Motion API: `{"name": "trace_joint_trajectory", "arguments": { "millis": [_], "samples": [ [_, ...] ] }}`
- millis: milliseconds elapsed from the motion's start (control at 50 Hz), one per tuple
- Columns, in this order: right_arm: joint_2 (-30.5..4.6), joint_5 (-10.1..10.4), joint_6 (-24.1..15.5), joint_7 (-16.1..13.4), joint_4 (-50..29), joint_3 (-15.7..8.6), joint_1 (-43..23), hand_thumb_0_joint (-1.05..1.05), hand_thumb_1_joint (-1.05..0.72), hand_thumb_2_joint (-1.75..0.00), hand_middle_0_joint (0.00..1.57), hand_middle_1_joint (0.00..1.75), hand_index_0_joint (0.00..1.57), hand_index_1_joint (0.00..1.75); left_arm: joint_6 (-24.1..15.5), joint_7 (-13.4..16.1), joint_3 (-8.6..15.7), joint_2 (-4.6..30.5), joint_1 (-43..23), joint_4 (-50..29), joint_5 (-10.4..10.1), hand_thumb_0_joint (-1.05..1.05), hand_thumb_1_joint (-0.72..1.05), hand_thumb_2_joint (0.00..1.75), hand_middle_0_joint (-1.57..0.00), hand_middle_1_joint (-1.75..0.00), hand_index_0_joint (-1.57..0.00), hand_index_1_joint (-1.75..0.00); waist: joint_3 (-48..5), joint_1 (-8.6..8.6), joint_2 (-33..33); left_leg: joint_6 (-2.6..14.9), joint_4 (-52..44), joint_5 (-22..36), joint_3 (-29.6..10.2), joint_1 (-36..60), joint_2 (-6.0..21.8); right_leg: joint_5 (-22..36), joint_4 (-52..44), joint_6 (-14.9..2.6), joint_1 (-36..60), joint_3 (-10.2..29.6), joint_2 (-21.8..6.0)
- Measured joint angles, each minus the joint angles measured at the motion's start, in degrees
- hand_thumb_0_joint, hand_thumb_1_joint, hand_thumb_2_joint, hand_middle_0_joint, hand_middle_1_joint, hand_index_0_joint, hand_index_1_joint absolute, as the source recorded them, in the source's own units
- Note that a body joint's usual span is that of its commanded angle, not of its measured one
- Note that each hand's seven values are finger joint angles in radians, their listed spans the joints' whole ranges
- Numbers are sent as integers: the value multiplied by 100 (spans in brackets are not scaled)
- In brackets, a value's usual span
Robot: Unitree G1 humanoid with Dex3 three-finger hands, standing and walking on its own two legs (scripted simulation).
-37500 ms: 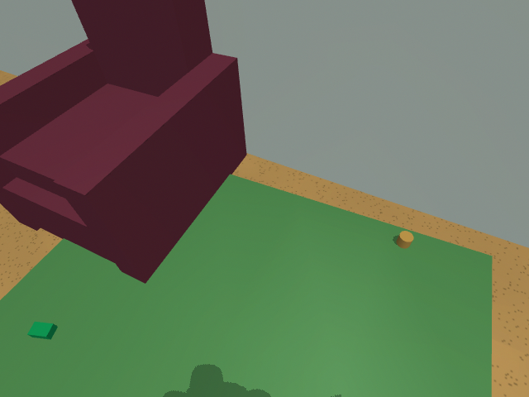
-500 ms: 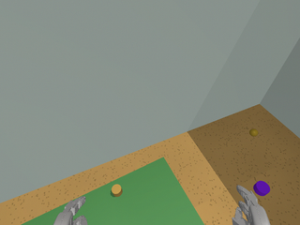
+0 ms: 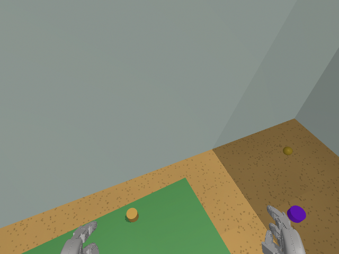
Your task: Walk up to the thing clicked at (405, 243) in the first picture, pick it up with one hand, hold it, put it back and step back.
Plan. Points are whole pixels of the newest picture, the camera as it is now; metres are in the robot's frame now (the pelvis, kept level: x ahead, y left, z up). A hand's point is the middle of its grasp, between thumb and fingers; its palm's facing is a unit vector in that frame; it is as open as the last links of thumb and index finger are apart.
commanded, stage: home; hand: left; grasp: from above
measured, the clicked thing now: (132, 215) +0.47 +0.23 -0.69
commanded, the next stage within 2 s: stand in 0.78 s
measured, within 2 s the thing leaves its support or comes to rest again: neither
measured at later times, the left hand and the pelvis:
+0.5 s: hand out of the picture +0.17 +0.18 -0.05, palm faces +0.03 -0.98 -0.20, open 7.4 cm; pelvis +0.00 +0.00 +0.00, yaw +0 degrees
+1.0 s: hand out of the picture +0.16 +0.20 -0.08, palm faces -0.01 -0.95 -0.30, open 7.4 cm; pelvis -0.01 +0.00 +0.02, yaw +0 degrees
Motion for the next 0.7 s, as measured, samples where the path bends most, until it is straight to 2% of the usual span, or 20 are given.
{"name": "trace_joint_trajectory", "arguments": {
  "millis": [700],
  "samples": [
    [0, 17, 116, 56, -90, -23, 26, 1, -90, -90, 21, 30, 21, 30, 20, 11, -10, 19, 57, -91, 0, 2, 91, 90, -20, -30, -20, -30, -29, -12, 8, 26, 52, -45, 17, -35, -7, -30, 28, 23, -27, 16, -7]
  ]
}}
